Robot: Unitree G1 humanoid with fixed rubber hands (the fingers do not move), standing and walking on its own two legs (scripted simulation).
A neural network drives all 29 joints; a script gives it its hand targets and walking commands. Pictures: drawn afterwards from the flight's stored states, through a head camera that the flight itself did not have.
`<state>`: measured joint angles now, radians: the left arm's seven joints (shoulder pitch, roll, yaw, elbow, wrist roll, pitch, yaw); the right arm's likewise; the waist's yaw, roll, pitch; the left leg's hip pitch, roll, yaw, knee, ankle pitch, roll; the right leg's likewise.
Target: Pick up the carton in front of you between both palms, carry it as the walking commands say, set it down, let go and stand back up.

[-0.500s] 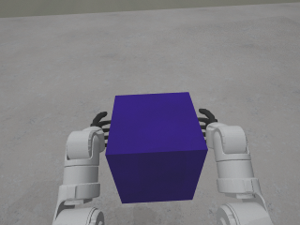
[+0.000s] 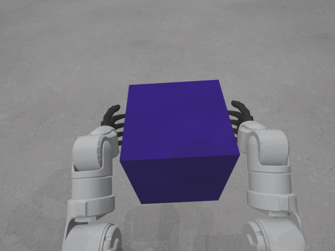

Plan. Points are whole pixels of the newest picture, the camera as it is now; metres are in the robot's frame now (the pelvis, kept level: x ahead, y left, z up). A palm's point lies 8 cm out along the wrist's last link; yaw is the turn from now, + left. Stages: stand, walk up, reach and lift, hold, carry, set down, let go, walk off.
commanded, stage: carry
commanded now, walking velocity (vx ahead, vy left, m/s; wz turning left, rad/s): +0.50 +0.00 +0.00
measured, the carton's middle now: (176, 146) +0.37 +0.02 +0.05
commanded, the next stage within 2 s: none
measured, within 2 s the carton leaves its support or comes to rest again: neither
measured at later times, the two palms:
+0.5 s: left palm (167, 90) +0.68 +0.06 -0.02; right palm (247, 96) +0.66 -0.24 -0.03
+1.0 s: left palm (160, 51) +0.89 +0.10 +0.02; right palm (231, 50) +0.88 -0.20 +0.03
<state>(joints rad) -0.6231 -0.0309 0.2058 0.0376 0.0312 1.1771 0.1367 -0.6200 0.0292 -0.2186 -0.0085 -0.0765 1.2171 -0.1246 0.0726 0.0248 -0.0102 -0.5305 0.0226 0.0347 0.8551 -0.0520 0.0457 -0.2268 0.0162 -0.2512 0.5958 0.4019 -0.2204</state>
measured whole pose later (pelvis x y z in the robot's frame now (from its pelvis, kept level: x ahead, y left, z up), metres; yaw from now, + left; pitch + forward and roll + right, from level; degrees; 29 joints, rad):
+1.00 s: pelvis +0.61 -0.05 -0.07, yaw -1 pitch +4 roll +2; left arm -0.21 -0.13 0.16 -0.20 0.11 1.17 0.09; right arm -0.21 0.14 -0.13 -0.21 -0.12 1.18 -0.10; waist 0.00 -0.03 -0.18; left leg -0.41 0.00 0.23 0.48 -0.15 0.07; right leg -0.11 -0.07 -0.07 0.63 -0.46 0.01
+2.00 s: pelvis +1.22 -0.06 -0.07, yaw -3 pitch +4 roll +0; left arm -0.17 -0.13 0.13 -0.30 0.12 1.23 0.09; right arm -0.18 0.14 -0.10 -0.27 -0.11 1.21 -0.09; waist -0.02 -0.03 -0.09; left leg -0.43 0.06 0.24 0.52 -0.17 0.07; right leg -0.28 -0.08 -0.07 1.06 -0.46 0.02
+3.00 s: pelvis +1.90 -0.08 -0.06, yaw -3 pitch +4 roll +0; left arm -0.14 -0.13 0.11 -0.31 0.12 1.20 0.09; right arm -0.14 0.13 -0.09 -0.29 -0.10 1.18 -0.09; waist -0.03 -0.02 -0.03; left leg -0.34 0.04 0.25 0.42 -0.16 0.07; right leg -0.42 -0.06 -0.08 1.13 -0.37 0.00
